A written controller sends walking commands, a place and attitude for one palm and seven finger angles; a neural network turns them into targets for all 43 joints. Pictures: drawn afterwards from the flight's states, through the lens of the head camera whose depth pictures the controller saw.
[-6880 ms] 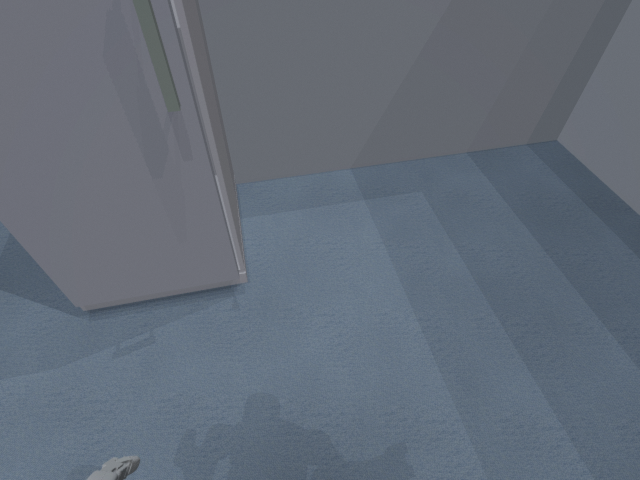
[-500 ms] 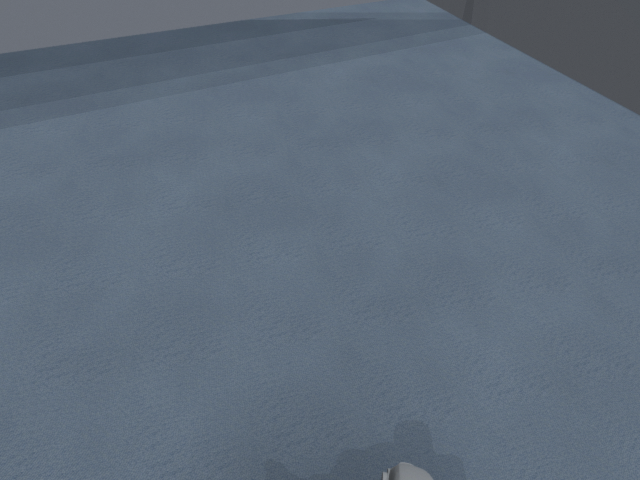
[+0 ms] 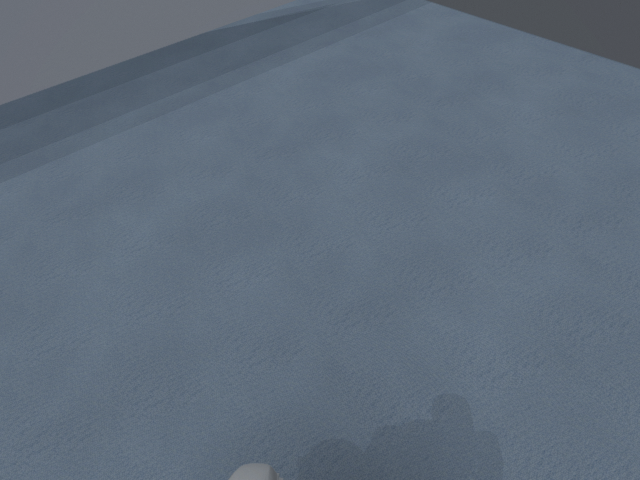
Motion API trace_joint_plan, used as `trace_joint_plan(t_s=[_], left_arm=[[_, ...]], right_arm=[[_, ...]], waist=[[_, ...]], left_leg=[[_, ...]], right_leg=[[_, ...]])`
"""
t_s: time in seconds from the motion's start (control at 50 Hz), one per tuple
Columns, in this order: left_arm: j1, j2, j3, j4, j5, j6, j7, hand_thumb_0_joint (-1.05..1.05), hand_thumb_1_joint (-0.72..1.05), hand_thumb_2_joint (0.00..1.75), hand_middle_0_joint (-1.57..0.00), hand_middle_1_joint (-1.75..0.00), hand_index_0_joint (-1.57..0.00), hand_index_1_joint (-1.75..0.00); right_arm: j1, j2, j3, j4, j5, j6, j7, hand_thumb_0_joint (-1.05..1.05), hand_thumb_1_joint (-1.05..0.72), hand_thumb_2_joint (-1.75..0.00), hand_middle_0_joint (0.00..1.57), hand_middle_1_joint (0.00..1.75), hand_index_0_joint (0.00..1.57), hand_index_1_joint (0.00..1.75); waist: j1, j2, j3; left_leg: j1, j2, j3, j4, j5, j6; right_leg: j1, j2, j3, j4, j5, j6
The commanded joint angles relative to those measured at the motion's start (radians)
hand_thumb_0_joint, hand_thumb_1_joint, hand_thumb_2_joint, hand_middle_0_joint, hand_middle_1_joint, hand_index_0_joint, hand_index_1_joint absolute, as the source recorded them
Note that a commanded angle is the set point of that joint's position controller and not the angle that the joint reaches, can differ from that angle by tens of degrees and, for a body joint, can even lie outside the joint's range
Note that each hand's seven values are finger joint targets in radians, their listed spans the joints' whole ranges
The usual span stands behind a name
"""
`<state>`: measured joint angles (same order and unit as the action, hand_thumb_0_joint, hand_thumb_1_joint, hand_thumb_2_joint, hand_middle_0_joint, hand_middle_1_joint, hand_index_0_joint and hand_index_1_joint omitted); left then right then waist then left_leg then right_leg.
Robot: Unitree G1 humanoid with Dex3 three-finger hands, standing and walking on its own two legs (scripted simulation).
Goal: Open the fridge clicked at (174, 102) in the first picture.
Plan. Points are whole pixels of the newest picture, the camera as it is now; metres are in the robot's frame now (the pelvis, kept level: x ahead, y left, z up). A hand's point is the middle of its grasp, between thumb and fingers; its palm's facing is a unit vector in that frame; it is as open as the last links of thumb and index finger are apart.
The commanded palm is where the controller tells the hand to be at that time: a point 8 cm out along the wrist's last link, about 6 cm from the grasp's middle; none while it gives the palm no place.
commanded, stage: turn to face it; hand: right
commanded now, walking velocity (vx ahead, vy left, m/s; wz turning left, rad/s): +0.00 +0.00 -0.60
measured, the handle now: out of the picture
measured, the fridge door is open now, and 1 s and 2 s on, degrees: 0 0 0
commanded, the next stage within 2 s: none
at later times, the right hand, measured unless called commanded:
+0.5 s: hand out of the picture +0.05 -0.16 -0.15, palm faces +0.29 +0.91 -0.30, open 7.4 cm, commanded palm none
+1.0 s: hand out of the picture -0.15 -0.12 -0.19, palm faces +0.64 +0.73 -0.25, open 7.4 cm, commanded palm none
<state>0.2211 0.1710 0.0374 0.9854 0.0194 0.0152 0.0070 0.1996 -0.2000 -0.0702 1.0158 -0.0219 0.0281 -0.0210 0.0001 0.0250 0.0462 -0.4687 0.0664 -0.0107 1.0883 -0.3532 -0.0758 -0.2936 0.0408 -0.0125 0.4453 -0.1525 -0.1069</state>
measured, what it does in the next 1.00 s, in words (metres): steps on the spot, turning right: left foot, then right foot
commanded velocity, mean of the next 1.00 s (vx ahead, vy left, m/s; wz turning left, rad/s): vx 0.00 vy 0.00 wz -0.60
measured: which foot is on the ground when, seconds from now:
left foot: up 0.00-0.44, down 0.46-0.98, up 1.00-1.00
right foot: down 0.00-0.46, up 0.48-0.96, down 0.98-1.00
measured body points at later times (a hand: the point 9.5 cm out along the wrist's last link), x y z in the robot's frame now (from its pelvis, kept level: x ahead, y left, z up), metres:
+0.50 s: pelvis -0.01 +0.07 -0.01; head +0.02 +0.08 +0.44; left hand +0.07 +0.32 -0.16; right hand +0.03 -0.21 -0.13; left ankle +0.00 +0.18 -0.75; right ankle +0.04 -0.05 -0.73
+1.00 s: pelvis -0.02 +0.04 -0.02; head +0.01 +0.00 +0.42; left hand +0.25 +0.17 -0.15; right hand -0.18 -0.16 -0.17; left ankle +0.00 +0.18 -0.73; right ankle -0.09 -0.03 -0.75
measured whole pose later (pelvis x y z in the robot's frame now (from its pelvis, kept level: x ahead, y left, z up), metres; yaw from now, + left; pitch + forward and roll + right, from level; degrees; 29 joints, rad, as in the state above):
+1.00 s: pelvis -0.02 +0.04 -0.02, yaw -38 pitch +1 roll -1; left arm 0.08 0.26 0.06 0.89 0.02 0.04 -0.03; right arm 0.32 -0.24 -0.05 0.95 -0.02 0.03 -0.02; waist -0.04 0.05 0.10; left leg -0.24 0.18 0.25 0.76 -0.47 -0.05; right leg -0.29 -0.01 -0.10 0.61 -0.30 -0.01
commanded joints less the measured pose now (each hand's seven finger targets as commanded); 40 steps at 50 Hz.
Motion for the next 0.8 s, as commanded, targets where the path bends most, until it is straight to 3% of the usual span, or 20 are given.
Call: trace_joint_plan(t_s=[0.0,0.12,0.16,0.22,0.3,0.34,0.38,0.4,0.42,0.44,0.46,0.48,0.5,0.52,0.54,0.56,0.62,0.66,0.7,0.78], left_arm=[[0.063,0.182,0.056,-0.059,-0.004,-0.014,0.011,0.0,0.9,0.9,-0.2,-0.3,-0.2,-0.3],[0.098,0.197,0.074,-0.066,0.002,-0.005,0.01,0.0,0.9,0.9,-0.2,-0.3,-0.2,-0.3],[0.1,0.21,0.079,-0.073,0.004,-0.001,0.008,0.0,0.9,0.9,-0.2,-0.3,-0.2,-0.3],[0.117,0.219,0.086,-0.075,0.008,0.006,0.006,0.0,0.9,0.9,-0.2,-0.3,-0.2,-0.3],[0.109,0.236,0.093,-0.085,0.01,0.016,0.003,0.0,0.9,0.9,-0.2,-0.3,-0.2,-0.3],[0.084,0.242,0.099,-0.097,0.011,0.022,0.0,0.0,0.9,0.9,-0.2,-0.3,-0.2,-0.3],[0.054,0.238,0.103,-0.109,0.01,0.029,-0.007,0.0,0.9,0.9,-0.2,-0.3,-0.2,-0.3],[0.03,0.23,0.104,-0.115,0.004,0.033,-0.01,0.0,0.9,0.9,-0.2,-0.3,-0.2,-0.3],[0.038,0.187,0.1,-0.117,-0.004,0.039,-0.014,0.0,0.9,0.9,-0.2,-0.3,-0.2,-0.3],[0.074,0.121,0.092,-0.133,-0.012,0.037,-0.009,0.0,0.9,0.9,-0.2,-0.3,-0.2,-0.3],[0.051,0.18,0.101,-0.139,0.011,0.03,-0.005,0.0,0.9,0.9,-0.2,-0.3,-0.2,-0.3],[0.07,0.177,0.101,-0.134,0.016,0.037,-0.015,0.0,0.9,0.9,-0.2,-0.3,-0.2,-0.3],[0.107,0.166,0.101,-0.117,0.014,0.051,-0.019,0.0,0.9,0.9,-0.2,-0.3,-0.2,-0.3],[0.096,0.17,0.097,-0.094,0.014,0.055,-0.026,0.0,0.9,0.9,-0.2,-0.3,-0.2,-0.3],[0.101,0.165,0.09,-0.091,0.012,0.051,-0.031,0.0,0.9,0.9,-0.2,-0.3,-0.2,-0.3],[0.091,0.157,0.085,-0.096,0.009,0.046,-0.033,0.0,0.9,0.9,-0.2,-0.3,-0.2,-0.3],[0.018,0.153,0.077,-0.114,0.006,0.049,-0.032,0.0,0.9,0.9,-0.2,-0.3,-0.2,-0.3],[-0.022,0.159,0.072,-0.123,0.007,0.054,-0.03,0.0,0.9,0.9,-0.2,-0.3,-0.2,-0.3],[-0.062,0.157,0.068,-0.132,0.005,0.055,-0.033,0.0,0.9,0.9,-0.2,-0.3,-0.2,-0.3],[-0.137,0.144,0.05,-0.142,0.001,0.048,-0.035,0.0,0.9,0.9,-0.2,-0.3,-0.2,-0.3]], right_arm=[[0.021,-0.081,-0.033,-0.07,-0.006,0.0,-0.007,0.0,-0.9,-0.9,0.2,0.3,0.2,0.3],[-0.063,-0.106,-0.038,-0.122,-0.003,0.003,-0.009,0.0,-0.9,-0.9,0.2,0.3,0.2,0.3],[-0.082,-0.111,-0.035,-0.139,0.0,0.004,-0.01,0.0,-0.9,-0.9,0.2,0.3,0.2,0.3],[-0.114,-0.11,-0.03,-0.164,0.004,0.003,-0.009,0.0,-0.9,-0.9,0.2,0.3,0.2,0.3],[-0.097,-0.109,-0.024,-0.182,0.011,0.003,-0.013,0.0,-0.9,-0.9,0.2,0.3,0.2,0.3],[-0.045,-0.108,-0.023,-0.177,0.017,0.003,-0.017,0.0,-0.9,-0.9,0.2,0.3,0.2,0.3],[0.02,-0.121,-0.025,-0.164,0.025,0.003,-0.02,0.0,-0.9,-0.9,0.2,0.3,0.2,0.3],[0.063,-0.14,-0.03,-0.156,0.024,-0.001,-0.022,0.0,-0.9,-0.9,0.2,0.3,0.2,0.3],[0.093,-0.186,-0.04,-0.155,0.019,-0.008,-0.028,0.0,-0.9,-0.9,0.2,0.3,0.2,0.3],[0.063,-0.278,-0.055,-0.183,-0.002,-0.016,-0.035,0.0,-0.9,-0.9,0.2,0.3,0.2,0.3],[-0.041,-0.263,-0.035,-0.214,0.003,-0.01,-0.036,0.0,-0.9,-0.9,0.2,0.3,0.2,0.3],[-0.137,-0.224,-0.023,-0.244,0.004,-0.01,-0.035,0.0,-0.9,-0.9,0.2,0.3,0.2,0.3],[-0.18,-0.194,-0.025,-0.251,0.011,-0.021,-0.033,0.0,-0.9,-0.9,0.2,0.3,0.2,0.3],[-0.177,-0.166,-0.015,-0.24,0.014,-0.028,-0.026,0.0,-0.9,-0.9,0.2,0.3,0.2,0.3],[-0.152,-0.138,-0.002,-0.23,0.014,-0.036,-0.021,0.0,-0.9,-0.9,0.2,0.3,0.2,0.3],[-0.096,-0.13,0.0,-0.212,0.013,-0.044,-0.018,0.0,-0.9,-0.9,0.2,0.3,0.2,0.3],[0.04,-0.149,-0.001,-0.168,0.01,-0.05,-0.018,0.0,-0.9,-0.9,0.2,0.3,0.2,0.3],[0.086,-0.159,-0.003,-0.156,0.006,-0.047,-0.018,0.0,-0.9,-0.9,0.2,0.3,0.2,0.3],[0.107,-0.166,-0.005,-0.152,0.002,-0.045,-0.017,0.0,-0.9,-0.9,0.2,0.3,0.2,0.3],[0.152,-0.188,-0.011,-0.141,-0.006,-0.039,-0.017,0.0,-0.9,-0.9,0.2,0.3,0.2,0.3]], waist=[[0.013,-0.152,-0.076],[0.033,-0.159,-0.075],[0.038,-0.155,-0.079],[0.054,-0.155,-0.085],[0.048,-0.177,-0.107],[0.03,-0.179,-0.135],[0.006,-0.184,-0.135],[-0.017,-0.17,-0.127],[-0.025,-0.058,-0.129],[-0.02,0.236,-0.126],[0.009,0.19,-0.036],[0.061,0.093,-0.008],[0.092,0.121,-0.01],[0.088,0.098,0.039],[0.085,0.101,0.053],[0.065,0.096,0.034],[0.012,0.13,0.012],[-0.007,0.137,0.003],[-0.019,0.155,0.006],[-0.04,0.184,-0.031]], left_leg=[[-0.075,0.01,-0.02,0.031,0.068,-0.019],[-0.1,-0.007,-0.043,-0.038,0.034,-0.026],[-0.088,-0.017,-0.045,-0.088,0.001,-0.022],[-0.052,-0.039,-0.046,-0.164,-0.046,-0.012],[0.034,-0.076,-0.052,-0.277,-0.081,0.009],[0.122,-0.098,-0.044,-0.363,-0.08,0.023],[0.279,-0.117,-0.014,-0.54,-0.035,0.043],[0.396,-0.106,-0.007,-0.68,0.047,0.051],[0.531,0.015,-0.104,-0.815,0.026,0.092],[0.566,0.324,-0.453,-0.948,-0.178,0.194],[0.311,0.424,-0.437,-0.956,-0.151,0.231],[0.178,0.37,-0.311,-0.945,-0.078,0.223],[0.145,0.3,-0.263,-0.934,-0.041,0.185],[0.13,0.242,-0.177,-0.902,0.048,0.165],[0.191,0.202,-0.095,-0.852,0.197,0.156],[0.267,0.194,-0.049,-0.807,0.33,0.156],[0.38,0.217,-0.013,-0.746,0.562,0.149],[0.406,0.238,-0.009,-0.734,0.592,0.162],[0.423,0.249,0.003,-0.729,0.604,0.172],[0.498,0.262,0.052,-0.677,0.747,0.184]], right_leg=[[0.086,-0.232,0.326,-0.208,0.007,0.011],[0.117,-0.223,0.442,-0.21,-0.062,-0.005],[0.115,-0.226,0.482,-0.206,-0.09,-0.029],[0.112,-0.22,0.537,-0.2,-0.1,-0.052],[0.094,-0.2,0.594,-0.187,-0.059,-0.057],[0.073,-0.185,0.582,-0.186,-0.05,-0.041],[-0.011,-0.136,0.534,-0.189,-0.068,0.022],[-0.093,-0.103,0.491,-0.161,-0.116,0.064],[-0.235,-0.046,0.404,-0.036,-0.247,0.114],[-0.415,0.08,0.19,0.296,-0.355,0.172],[-0.39,0.061,0.138,0.508,-0.382,0.165],[-0.313,0.032,0.141,0.64,-0.3,0.156],[-0.279,0.018,0.121,0.698,-0.263,0.162],[-0.277,-0.018,0.094,0.741,-0.216,0.171],[-0.308,-0.029,0.07,0.758,-0.175,0.181],[-0.337,-0.032,0.056,0.762,-0.162,0.187],[-0.366,-0.053,0.035,0.753,-0.167,0.207],[-0.36,-0.067,0.028,0.739,-0.188,0.213],[-0.354,-0.075,0.014,0.695,-0.216,0.214],[-0.306,-0.077,-0.034,0.538,-0.266,0.204]])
